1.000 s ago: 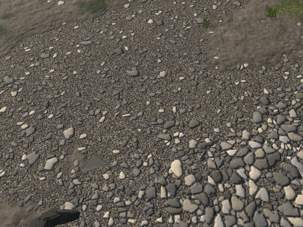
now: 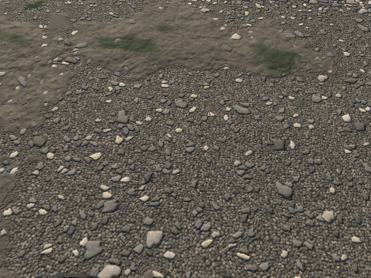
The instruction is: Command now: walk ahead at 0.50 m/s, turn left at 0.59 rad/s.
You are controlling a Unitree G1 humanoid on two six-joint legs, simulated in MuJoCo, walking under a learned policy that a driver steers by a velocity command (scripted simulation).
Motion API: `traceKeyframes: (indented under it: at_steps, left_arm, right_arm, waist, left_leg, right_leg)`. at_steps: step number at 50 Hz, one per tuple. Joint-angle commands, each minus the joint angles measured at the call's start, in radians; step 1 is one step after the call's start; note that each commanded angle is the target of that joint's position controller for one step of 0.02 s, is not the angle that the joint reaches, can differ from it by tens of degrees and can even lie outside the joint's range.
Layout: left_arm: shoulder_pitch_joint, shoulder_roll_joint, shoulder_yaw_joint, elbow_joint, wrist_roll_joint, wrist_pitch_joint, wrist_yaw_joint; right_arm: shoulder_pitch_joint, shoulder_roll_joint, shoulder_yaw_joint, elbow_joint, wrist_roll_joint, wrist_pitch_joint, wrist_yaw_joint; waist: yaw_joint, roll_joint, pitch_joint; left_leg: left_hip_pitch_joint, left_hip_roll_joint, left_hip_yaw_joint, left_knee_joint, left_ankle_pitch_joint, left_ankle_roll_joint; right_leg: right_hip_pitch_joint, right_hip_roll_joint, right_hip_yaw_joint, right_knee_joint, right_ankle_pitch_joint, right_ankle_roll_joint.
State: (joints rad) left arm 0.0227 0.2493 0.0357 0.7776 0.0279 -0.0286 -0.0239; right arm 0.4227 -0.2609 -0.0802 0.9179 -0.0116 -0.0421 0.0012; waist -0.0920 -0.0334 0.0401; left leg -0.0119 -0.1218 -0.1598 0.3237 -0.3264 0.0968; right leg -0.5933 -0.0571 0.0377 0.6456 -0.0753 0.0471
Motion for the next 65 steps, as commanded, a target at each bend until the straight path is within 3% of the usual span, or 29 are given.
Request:
traceKeyframes:
  at_steps: [1,3,4,5,6,7,8,9,11,15,24,26,28,29,30,31,33,35,41,50,53,55,56,57,58,59,61,63,65]
  left_arm:
    - [-0.028,0.108,0.020,-0.083,-0.008,-0.031,0.002]
    - [0.196,0.156,0.040,-0.021,-0.004,-0.055,0.019]
    - [0.350,0.230,0.057,-0.009,0.021,-0.067,0.035]
    - [0.362,0.326,0.075,-0.021,0.040,-0.056,0.042]
    - [0.300,0.268,0.071,-0.024,0.022,-0.040,0.039]
    - [0.229,0.163,0.047,-0.044,0.012,-0.037,0.035]
    - [0.191,0.113,0.034,-0.041,0.010,-0.038,0.031]
    - [0.192,0.097,0.028,-0.033,0.011,-0.042,0.033]
    - [0.231,0.092,0.024,0.000,0.002,-0.058,0.032]
    - [0.298,0.104,0.030,0.042,-0.008,-0.088,0.015]
    - [0.395,0.151,0.038,0.118,-0.013,-0.070,0.013]
    - [0.403,0.167,0.040,0.134,-0.014,-0.057,0.015]
    - [0.411,0.151,0.031,0.143,-0.020,-0.044,0.017]
    - [0.397,0.108,0.015,0.104,-0.020,-0.045,0.017]
    - [0.479,0.018,-0.001,0.066,-0.031,-0.044,0.008]
    - [0.397,0.132,0.030,0.076,-0.008,-0.034,0.020]
    - [0.333,0.097,0.024,0.064,-0.021,-0.043,0.010]
    - [0.375,0.074,0.021,0.096,-0.004,-0.019,0.002]
    - [0.246,0.055,0.028,0.070,-0.004,0.014,-0.017]
    - [-0.014,0.025,0.001,-0.033,0.005,0.001,-0.037]
    - [0.020,0.040,0.006,-0.040,0.006,0.001,-0.034]
    - [0.158,0.071,0.024,-0.008,0.009,-0.001,-0.024]
    - [0.293,0.098,0.041,0.032,0.017,-0.009,-0.017]
    - [0.444,0.181,0.072,0.066,0.029,-0.011,-0.003]
    - [0.395,0.290,0.103,0.040,0.009,0.002,0.007]
    - [0.400,0.279,0.104,0.040,-0.022,0.014,0.007]
    - [0.300,0.170,0.076,0.046,-0.023,0.011,0.020]
    - [0.234,0.129,0.060,0.034,-0.028,-0.004,0.025]
    - [0.242,0.146,0.059,0.034,-0.029,-0.021,0.019]
  right_arm:
    - [-0.024,-0.178,-0.039,-0.068,-0.009,-0.012,-0.009]
    - [-0.075,-0.190,-0.041,-0.087,-0.003,-0.024,0.001]
    - [-0.064,-0.122,-0.022,-0.114,0.010,-0.033,0.010]
    - [0.040,-0.030,-0.004,-0.150,0.041,-0.032,0.009]
    - [0.067,-0.107,-0.009,-0.123,0.010,-0.016,0.000]
    - [0.004,-0.128,-0.014,-0.113,-0.002,-0.008,0.005]
    - [-0.050,-0.110,-0.010,-0.121,-0.004,-0.006,0.015]
    - [-0.073,-0.098,-0.009,-0.128,-0.013,0.000,0.024]
    - [-0.081,-0.086,-0.005,-0.136,-0.021,0.017,0.038]
    - [-0.158,-0.056,0.009,-0.166,-0.023,0.026,0.049]
    - [-0.424,-0.043,0.049,-0.249,-0.026,0.008,0.062]
    - [-0.392,-0.059,0.044,-0.240,-0.032,0.002,0.052]
    - [-0.154,-0.090,0.025,-0.151,-0.047,-0.016,0.035]
    - [0.024,-0.165,0.002,-0.117,-0.065,-0.023,0.019]
    - [0.046,-0.272,-0.021,-0.111,-0.051,-0.016,0.007]
    - [0.011,-0.239,-0.020,-0.116,-0.007,-0.011,0.004]
    - [-0.112,-0.125,0.012,-0.115,-0.007,-0.021,0.008]
    - [-0.167,-0.070,0.027,-0.112,-0.004,-0.033,0.006]
    - [-0.080,-0.086,0.021,-0.059,-0.004,-0.064,-0.002]
    - [0.021,-0.090,0.027,0.008,-0.007,-0.062,-0.023]
    - [0.012,-0.122,0.022,0.017,-0.012,-0.052,-0.032]
    - [-0.008,-0.153,0.014,0.014,-0.017,-0.036,-0.037]
    - [-0.018,-0.163,0.011,0.007,-0.014,-0.028,-0.036]
    - [-0.034,-0.147,0.016,-0.025,-0.009,-0.031,-0.032]
    - [-0.009,-0.047,0.031,-0.095,0.007,-0.044,-0.009]
    - [-0.110,-0.123,0.021,-0.118,-0.008,-0.057,-0.004]
    - [-0.155,-0.101,0.030,-0.136,0.007,-0.077,-0.004]
    - [-0.132,-0.088,0.031,-0.132,-0.022,-0.040,-0.010]
    - [-0.105,-0.069,0.033,-0.137,-0.030,-0.003,-0.009]
  waist:
    - [0.057,0.141,-0.002]
    - [0.169,0.083,-0.102]
    - [0.222,-0.035,-0.248]
    - [0.155,-0.277,-0.344]
    - [0.114,-0.200,-0.289]
    - [0.111,-0.057,-0.147]
    - [0.107,-0.005,-0.068]
    - [0.101,-0.039,-0.045]
    - [0.092,-0.089,-0.041]
    - [0.090,-0.066,-0.035]
    - [0.132,-0.071,0.021]
    - [0.108,-0.073,0.005]
    - [0.008,-0.017,-0.128]
    - [-0.062,0.091,-0.252]
    - [-0.005,0.332,-0.329]
    - [-0.019,0.171,-0.265]
    - [0.055,0.100,-0.085]
    - [0.109,0.116,-0.051]
    - [0.099,0.089,0.025]
    - [0.039,0.086,0.080]
    - [0.069,0.116,0.035]
    - [0.130,0.137,-0.055]
    - [0.193,0.118,-0.131]
    - [0.260,0.034,-0.225]
    - [0.178,-0.248,-0.309]
    - [0.221,-0.054,-0.311]
    - [0.140,0.072,-0.065]
    - [0.074,0.084,-0.023]
    - [0.051,0.058,-0.050]
  left_leg:
    - [-0.056,0.257,-0.207,0.028,0.527,0.089]
    - [-0.130,0.183,-0.171,0.267,0.610,0.046]
    - [-0.236,0.105,-0.086,0.549,0.419,0.021]
    - [-0.540,-0.045,0.027,0.806,-0.230,-0.006]
    - [-0.627,0.045,0.029,0.929,-0.207,0.008]
    - [-0.633,0.095,0.038,0.938,-0.104,0.007]
    - [-0.612,0.127,0.052,0.894,-0.033,-0.003]
    - [-0.590,0.152,0.060,0.859,-0.006,-0.013]
    - [-0.561,0.161,0.070,0.836,0.025,-0.028]
    - [-0.644,0.155,0.062,0.767,0.090,-0.043]
    - [-0.497,0.156,0.220,0.296,0.205,-0.035]
    - [-0.425,0.127,0.242,0.239,0.138,-0.003]
    - [-0.104,0.080,0.253,0.141,0.162,0.040]
    - [0.143,0.288,0.023,0.116,0.060,0.089]
    - [0.338,0.551,-0.450,-0.011,0.048,0.203]
    - [0.267,0.518,-0.443,-0.028,0.094,0.197]
    - [0.047,0.417,-0.187,-0.065,0.264,0.143]
    - [-0.074,0.348,-0.051,-0.124,0.311,0.094]
    - [-0.088,0.343,0.103,-0.230,0.327,0.081]
    - [0.071,0.349,0.300,-0.178,0.602,0.037]
    - [0.152,0.365,0.348,-0.027,0.988,0.016]
    - [0.164,0.372,0.372,0.215,1.199,0.012]
    - [0.087,0.359,0.385,0.422,1.103,0.001]
    - [-0.130,0.327,0.391,0.724,0.779,-0.025]
    - [-0.594,0.072,0.338,1.130,-0.156,-0.092]
    - [-0.723,0.096,0.123,1.193,-0.138,-0.081]
    - [-0.701,0.196,0.116,1.021,-0.009,-0.080]
    - [-0.564,0.216,0.117,0.912,-0.021,-0.114]
    - [-0.515,0.202,0.136,0.833,-0.022,-0.139]
  right_leg:
    - [0.149,0.048,-0.012,-0.104,-0.055,-0.034]
    - [0.461,0.067,-0.017,-0.200,-0.076,-0.073]
    - [0.685,-0.133,0.179,-0.244,-0.267,-0.118]
    - [0.893,-0.390,0.640,-0.360,-0.360,-0.213]
    - [0.800,-0.395,0.748,-0.385,-0.487,-0.246]
    - [0.661,-0.345,0.579,-0.395,-0.483,-0.224]
    - [0.560,-0.285,0.411,-0.412,-0.336,-0.204]
    - [0.512,-0.242,0.296,-0.424,-0.206,-0.182]
    - [0.481,-0.196,0.170,-0.441,-0.017,-0.171]
    - [0.517,-0.202,0.068,-0.474,0.160,-0.213]
    - [0.543,-0.194,-0.074,-0.479,0.255,-0.193]
    - [0.595,-0.206,-0.086,-0.390,0.428,-0.185]
    - [0.539,-0.145,-0.151,-0.082,0.547,-0.153]
    - [0.351,-0.101,-0.180,0.203,0.227,-0.128]
    - [0.010,0.079,-0.174,0.526,-0.458,-0.092]
    - [-0.076,0.041,-0.029,0.604,-0.437,-0.107]
    - [-0.057,-0.026,-0.015,0.531,-0.287,-0.114]
    - [0.039,-0.049,-0.016,0.458,-0.240,-0.095]
    - [-0.079,-0.033,0.020,0.382,-0.061,-0.071]
    - [-0.079,0.003,-0.123,0.022,0.072,-0.110]
    - [0.025,0.072,-0.186,-0.031,-0.053,-0.168]
    - [0.182,0.142,-0.212,-0.050,-0.158,-0.219]
    - [0.366,0.163,-0.189,-0.124,-0.139,-0.252]
    - [0.618,0.015,0.023,-0.173,-0.208,-0.314]
    - [0.919,-0.280,0.616,-0.277,-0.147,-0.488]
    - [0.912,-0.283,0.669,-0.347,-0.096,-0.509]
    - [0.628,-0.229,0.415,-0.375,0.151,-0.421]
    - [0.457,-0.137,0.249,-0.369,0.472,-0.368]
    - [0.415,-0.095,0.180,-0.349,0.667,-0.352]
